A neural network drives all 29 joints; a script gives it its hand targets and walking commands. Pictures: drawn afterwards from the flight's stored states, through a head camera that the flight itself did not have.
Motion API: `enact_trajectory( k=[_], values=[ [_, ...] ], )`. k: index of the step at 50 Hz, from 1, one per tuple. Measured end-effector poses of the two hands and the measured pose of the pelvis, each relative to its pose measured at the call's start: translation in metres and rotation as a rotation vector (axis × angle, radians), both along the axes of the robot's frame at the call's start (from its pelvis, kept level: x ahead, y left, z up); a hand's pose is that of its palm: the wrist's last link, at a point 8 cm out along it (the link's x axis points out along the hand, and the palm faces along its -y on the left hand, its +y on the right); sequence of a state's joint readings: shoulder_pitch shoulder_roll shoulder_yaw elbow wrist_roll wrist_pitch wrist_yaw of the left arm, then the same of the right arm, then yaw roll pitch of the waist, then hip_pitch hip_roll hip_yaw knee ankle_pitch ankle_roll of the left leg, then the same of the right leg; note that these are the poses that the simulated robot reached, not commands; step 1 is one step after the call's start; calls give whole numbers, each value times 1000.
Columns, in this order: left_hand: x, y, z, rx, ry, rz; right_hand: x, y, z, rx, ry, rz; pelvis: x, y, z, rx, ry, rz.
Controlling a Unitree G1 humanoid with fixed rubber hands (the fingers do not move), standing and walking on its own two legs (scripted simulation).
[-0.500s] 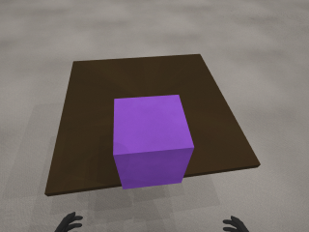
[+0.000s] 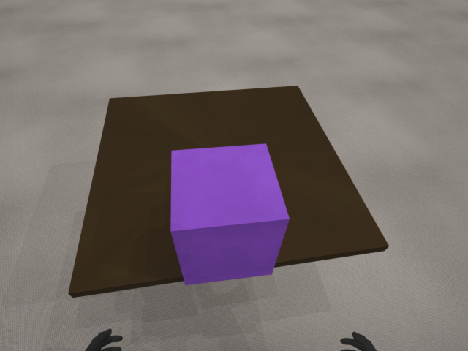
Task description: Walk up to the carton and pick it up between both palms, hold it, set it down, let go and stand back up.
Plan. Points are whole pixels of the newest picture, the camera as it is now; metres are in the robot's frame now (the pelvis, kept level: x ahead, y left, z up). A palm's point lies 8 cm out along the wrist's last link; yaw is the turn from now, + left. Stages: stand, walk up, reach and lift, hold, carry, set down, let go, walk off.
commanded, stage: stand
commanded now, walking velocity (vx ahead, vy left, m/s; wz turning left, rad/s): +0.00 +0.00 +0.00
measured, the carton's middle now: (224, 216) +0.42 +0.02 -0.08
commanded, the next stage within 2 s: walk up in 1.06 s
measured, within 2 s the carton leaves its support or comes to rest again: neither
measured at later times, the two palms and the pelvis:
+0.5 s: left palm out of the picture +0.10 +0.25 -0.10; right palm out of the picture +0.09 -0.24 -0.10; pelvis +0.00 +0.00 +0.00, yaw -1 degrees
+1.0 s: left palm out of the picture +0.10 +0.25 -0.10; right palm out of the picture +0.08 -0.24 -0.10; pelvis +0.00 +0.00 +0.00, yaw -1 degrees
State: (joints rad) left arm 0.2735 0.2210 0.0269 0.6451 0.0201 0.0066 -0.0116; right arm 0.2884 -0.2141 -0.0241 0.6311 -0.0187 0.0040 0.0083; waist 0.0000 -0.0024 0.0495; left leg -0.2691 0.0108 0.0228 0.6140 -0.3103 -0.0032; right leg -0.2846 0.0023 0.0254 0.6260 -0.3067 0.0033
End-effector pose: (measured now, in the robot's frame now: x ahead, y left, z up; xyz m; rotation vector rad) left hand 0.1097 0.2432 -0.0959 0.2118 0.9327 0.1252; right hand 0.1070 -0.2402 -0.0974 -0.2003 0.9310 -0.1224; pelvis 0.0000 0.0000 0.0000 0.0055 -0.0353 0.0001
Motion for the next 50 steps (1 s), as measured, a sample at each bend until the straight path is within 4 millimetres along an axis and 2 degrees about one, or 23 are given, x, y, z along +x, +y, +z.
enact_trajectory(
  k=[16, 50],
  values=[
    [-8, 3, -2, 5, 26, -2, -15, -2, -3, -3, 36, -18, -2, 1, 1, 0, 2, -6],
    [-14, 5, -4, 14, 76, -9, -26, -4, -7, -5, 82, -36, 3, 3, 4, 1, 10, -20]
  ],
)
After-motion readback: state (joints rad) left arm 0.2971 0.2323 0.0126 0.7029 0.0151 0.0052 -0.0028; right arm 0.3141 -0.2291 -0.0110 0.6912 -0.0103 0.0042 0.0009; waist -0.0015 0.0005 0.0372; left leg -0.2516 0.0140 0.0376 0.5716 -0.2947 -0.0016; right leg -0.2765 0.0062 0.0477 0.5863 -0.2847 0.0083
